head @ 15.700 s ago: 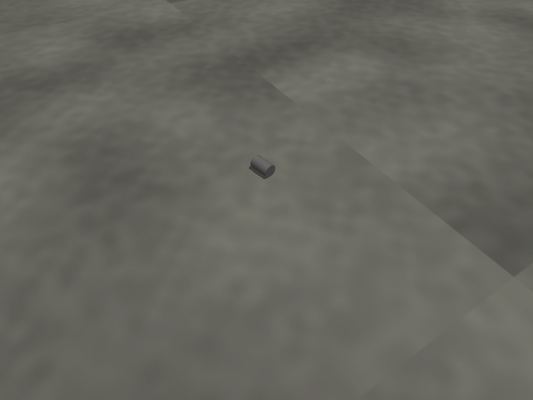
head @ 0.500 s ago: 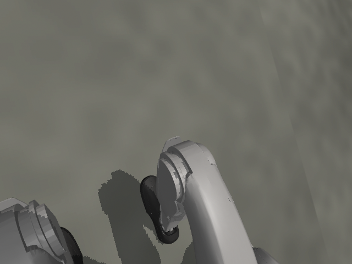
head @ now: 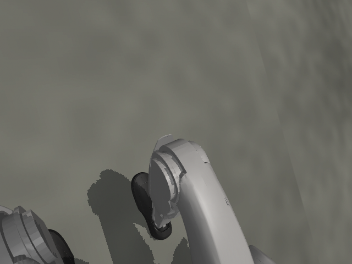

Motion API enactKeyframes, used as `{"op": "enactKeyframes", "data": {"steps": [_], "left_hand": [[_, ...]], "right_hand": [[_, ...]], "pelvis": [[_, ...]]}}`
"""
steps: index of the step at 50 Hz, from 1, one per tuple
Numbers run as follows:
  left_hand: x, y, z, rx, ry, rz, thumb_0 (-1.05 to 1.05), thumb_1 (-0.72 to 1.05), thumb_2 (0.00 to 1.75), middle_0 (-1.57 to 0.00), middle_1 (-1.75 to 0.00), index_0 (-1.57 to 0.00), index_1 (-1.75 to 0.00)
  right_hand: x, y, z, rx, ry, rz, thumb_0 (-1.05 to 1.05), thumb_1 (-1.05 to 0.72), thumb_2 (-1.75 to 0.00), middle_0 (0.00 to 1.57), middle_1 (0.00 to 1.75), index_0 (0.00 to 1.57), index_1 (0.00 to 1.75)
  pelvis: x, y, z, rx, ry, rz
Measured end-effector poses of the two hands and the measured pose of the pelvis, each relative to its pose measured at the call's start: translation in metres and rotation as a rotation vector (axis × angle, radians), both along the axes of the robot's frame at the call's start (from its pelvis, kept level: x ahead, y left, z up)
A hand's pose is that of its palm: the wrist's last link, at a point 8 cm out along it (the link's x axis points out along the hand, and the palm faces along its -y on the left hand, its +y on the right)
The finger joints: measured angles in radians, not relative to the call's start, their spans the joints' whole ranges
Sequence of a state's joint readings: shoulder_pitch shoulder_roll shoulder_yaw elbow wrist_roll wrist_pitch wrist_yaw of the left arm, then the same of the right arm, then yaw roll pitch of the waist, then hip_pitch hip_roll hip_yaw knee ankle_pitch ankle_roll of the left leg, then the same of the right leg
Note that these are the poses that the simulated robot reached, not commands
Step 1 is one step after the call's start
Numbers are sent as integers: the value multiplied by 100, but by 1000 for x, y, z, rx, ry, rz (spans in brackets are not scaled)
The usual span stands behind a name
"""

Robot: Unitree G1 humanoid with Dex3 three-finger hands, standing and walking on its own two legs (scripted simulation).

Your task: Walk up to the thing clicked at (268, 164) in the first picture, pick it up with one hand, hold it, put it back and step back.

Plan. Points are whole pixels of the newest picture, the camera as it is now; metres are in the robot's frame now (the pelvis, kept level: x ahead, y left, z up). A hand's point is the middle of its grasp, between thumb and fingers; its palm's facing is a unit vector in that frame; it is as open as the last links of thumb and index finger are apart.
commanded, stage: close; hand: left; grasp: from above
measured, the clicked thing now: out of the picture +0.49 +0.32 -0.27
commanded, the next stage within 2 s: settle in 1.64 s
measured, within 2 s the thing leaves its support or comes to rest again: neither
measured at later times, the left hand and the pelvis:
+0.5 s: hand out of the picture +0.47 +0.32 -0.24, palm faces -0.43 -0.18 -0.89, open 12.9 cm; pelvis +0.00 +0.00 +0.00, yaw +0 degrees
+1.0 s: hand out of the picture +0.48 +0.32 -0.25, palm faces -0.43 -0.17 -0.89, open 11.2 cm; pelvis +0.00 +0.00 +0.00, yaw -1 degrees
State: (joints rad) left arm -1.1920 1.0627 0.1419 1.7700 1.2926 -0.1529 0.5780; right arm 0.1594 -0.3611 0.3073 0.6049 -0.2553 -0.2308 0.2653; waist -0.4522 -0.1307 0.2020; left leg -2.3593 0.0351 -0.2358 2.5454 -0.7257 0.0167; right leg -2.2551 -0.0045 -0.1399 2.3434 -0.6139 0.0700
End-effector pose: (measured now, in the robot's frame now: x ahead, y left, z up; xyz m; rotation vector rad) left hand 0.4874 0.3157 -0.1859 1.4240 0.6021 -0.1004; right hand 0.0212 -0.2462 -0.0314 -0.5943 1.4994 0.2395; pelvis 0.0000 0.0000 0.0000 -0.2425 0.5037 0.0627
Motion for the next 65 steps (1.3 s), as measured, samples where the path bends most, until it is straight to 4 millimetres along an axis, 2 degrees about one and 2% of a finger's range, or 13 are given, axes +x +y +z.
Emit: {"op": "enactKeyframes", "data": {"steps": [6, 19, 32, 41, 56, 65], "left_hand": [[1, -1, -3, -2, 0, 9, 0, -47, 103, -12, -101, -11, -102], [-8, 10, 0, 2, 22, 22, 0, -38, 92, -16, -98, -16, -97], [-9, 4, 0, -5, 5, -22, 0, -25, 85, -24, -93, -26, -92], [-3, 5, -1, 6, -9, 8, 0, -17, 78, -31, -88, -33, -86], [-5, 3, -6, -4, 16, -5, 0, 0, 68, -43, -81, -46, -78], [-7, 3, -5, -6, 0, -5, 1, 2, 60, -47, -75, -51, -72]], "right_hand": [[-3, 0, 2, 0, 7, -7, 0, -90, -90, 21, 30, 20, 30], [0, -2, 3, -6, 5, 3, 0, -90, -90, 21, 30, 20, 30], [5, 2, 4, -7, -21, 26, 0, -90, -90, 20, 30, 20, 30], [0, 2, 6, -8, -4, 14, 0, -90, -90, 20, 30, 20, 30], [-4, 2, 7, -7, 19, 2, 0, -90, -90, 20, 30, 20, 30], [0, 1, 9, -19, 6, 15, 0, -90, -90, 20, 30, 20, 30]], "pelvis": [[0, 0, 1, -4, -1, -3], [-1, 0, 2, -8, -6, -2], [-4, 1, 3, -12, -17, -2], [-3, 2, 4, -13, -7, -5], [-2, 1, 5, -14, -6, -7], [-3, 1, 6, -17, -5, -7]]}}
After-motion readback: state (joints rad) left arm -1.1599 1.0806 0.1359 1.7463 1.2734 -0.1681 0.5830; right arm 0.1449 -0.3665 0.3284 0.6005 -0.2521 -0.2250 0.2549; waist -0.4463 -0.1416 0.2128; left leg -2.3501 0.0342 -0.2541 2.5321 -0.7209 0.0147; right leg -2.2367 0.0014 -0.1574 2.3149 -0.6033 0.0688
